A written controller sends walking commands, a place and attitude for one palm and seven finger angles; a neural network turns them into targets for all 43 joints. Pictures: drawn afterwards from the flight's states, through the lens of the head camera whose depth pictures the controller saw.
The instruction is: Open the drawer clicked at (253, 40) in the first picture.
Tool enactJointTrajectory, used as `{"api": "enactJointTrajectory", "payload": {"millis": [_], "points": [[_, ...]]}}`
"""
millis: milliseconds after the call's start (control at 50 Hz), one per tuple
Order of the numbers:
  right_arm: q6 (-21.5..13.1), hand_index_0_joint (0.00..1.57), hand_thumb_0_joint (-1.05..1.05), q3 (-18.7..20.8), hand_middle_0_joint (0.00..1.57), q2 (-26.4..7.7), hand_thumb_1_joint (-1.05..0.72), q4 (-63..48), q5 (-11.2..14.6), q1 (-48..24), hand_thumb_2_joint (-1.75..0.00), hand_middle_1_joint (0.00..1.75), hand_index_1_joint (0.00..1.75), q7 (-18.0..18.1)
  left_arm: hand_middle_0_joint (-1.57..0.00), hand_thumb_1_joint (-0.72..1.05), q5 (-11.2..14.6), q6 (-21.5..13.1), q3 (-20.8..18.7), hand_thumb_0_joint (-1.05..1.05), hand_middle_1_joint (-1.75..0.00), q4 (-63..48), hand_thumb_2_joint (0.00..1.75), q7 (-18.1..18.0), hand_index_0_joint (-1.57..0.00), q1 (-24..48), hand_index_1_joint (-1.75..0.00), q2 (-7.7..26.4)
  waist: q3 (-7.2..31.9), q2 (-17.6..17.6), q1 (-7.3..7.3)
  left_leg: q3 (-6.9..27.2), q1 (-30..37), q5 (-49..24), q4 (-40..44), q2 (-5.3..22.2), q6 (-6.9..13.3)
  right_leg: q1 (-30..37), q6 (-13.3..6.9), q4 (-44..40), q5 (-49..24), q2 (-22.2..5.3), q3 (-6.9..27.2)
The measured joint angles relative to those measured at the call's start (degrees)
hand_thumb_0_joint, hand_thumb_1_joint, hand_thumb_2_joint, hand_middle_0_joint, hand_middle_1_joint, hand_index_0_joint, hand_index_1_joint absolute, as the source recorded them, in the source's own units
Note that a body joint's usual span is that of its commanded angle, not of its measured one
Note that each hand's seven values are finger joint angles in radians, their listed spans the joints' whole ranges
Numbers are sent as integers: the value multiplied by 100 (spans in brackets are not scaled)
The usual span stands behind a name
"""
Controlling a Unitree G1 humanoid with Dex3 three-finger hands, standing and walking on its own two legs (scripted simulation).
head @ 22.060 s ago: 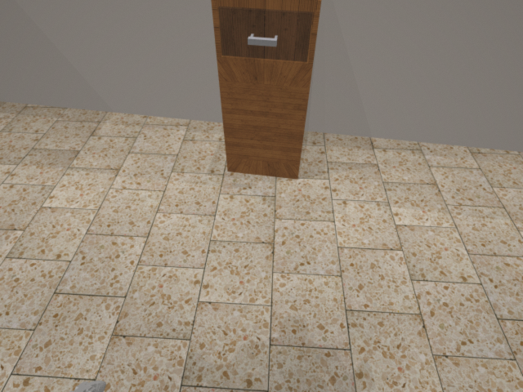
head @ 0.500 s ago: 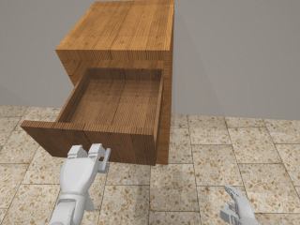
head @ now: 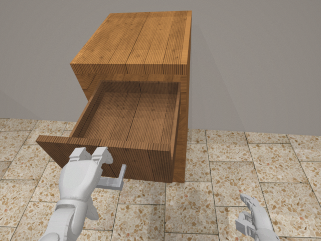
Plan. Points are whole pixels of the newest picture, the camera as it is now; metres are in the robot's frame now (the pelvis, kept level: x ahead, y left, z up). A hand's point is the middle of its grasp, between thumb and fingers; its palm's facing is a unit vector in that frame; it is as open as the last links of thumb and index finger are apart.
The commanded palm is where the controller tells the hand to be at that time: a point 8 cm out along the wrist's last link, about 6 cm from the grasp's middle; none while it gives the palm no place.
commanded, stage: lift the hand off the handle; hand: left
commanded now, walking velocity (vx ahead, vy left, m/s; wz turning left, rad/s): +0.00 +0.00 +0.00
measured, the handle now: (104, 174) +0.27 +0.20 +0.00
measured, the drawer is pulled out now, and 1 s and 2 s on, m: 0.29 0.29 0.29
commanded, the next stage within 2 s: draw the hand back to the body in 0.80 s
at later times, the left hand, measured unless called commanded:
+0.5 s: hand (82, 163) +0.24 +0.21 +0.12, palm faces +0.14 -0.14 -0.98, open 13.8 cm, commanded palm +0.19 +0.20 +0.17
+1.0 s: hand (80, 158) +0.24 +0.20 +0.14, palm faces +0.12 -0.12 -0.99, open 13.8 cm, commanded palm +0.19 +0.20 +0.20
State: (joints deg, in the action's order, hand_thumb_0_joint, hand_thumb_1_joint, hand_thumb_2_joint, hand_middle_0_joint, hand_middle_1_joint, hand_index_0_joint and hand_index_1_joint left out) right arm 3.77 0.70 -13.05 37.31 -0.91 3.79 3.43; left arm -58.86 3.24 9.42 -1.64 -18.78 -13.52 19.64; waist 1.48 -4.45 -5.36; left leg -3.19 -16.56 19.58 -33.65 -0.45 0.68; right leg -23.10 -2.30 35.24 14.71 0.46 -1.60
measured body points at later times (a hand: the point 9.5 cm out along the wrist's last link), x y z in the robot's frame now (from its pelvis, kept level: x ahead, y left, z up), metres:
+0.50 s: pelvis +0.01 +0.01 +0.01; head +0.00 -0.04 +0.46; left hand +0.23 +0.21 +0.17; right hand +0.26 -0.17 -0.08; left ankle -0.02 +0.11 -0.73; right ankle +0.04 -0.09 -0.73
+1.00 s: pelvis +0.00 +0.00 +0.02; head +0.00 -0.06 +0.46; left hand +0.23 +0.20 +0.19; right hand +0.24 -0.19 -0.08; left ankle -0.02 +0.11 -0.73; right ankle +0.04 -0.09 -0.73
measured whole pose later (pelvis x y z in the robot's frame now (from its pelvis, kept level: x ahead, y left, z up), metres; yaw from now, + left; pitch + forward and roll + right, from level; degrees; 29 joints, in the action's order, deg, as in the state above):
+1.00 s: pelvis +0.00 +0.00 +0.02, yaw +0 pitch -3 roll +1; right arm 9.1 -3.2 -15.1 35.7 1.2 1.2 -1.1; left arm -51.6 9.8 7.0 -22.5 -1.3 -11.9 25.8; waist -0.9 -7.8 -6.4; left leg -3.0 -4.7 14.9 -22.8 -0.3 0.6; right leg -11.2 -2.1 24.4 10.2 1.1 -1.6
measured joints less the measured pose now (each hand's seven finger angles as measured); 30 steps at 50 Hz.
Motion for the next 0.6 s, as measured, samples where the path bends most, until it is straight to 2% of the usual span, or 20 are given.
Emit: {"api": "enactJointTrajectory", "payload": {"millis": [160,340,520,600], "points": [[114,20,1,-83,20,-7,-90,-37,-6,-78,-90,30,29,-167,-32,-49,107,211,8,-1,-120,-782,30,403,-40,-206,-123,12,-37,-67,-120,6,413,-104,353,-31,32,408,42,-324,-82,-17,5],[256,20,1,-233,20,-1,-90,-83,28,-177,-90,30,29,-291,-32,-49,216,416,-37,-1,-120,-1338,30,839,-35,-229,-122,190,-93,-145,-198,33,771,-208,654,-32,53,801,72,-674,-203,-7,-14],[409,20,1,-330,20,-53,-90,-123,96,-237,-90,30,29,-408,-32,-49,335,619,109,-1,-120,-1818,30,1257,-33,41,-121,229,-123,-237,-199,44,1027,-323,904,-57,74,1062,98,-921,-313,-23,-18],[474,20,1,-399,20,-53,-90,-135,147,-278,-90,30,29,-437,-32,-49,402,677,37,-1,-120,-1960,30,1364,-32,84,-120,356,-153,-260,-169,12,1139,-360,995,-42,67,1152,92,-994,-353,-2,14]]}}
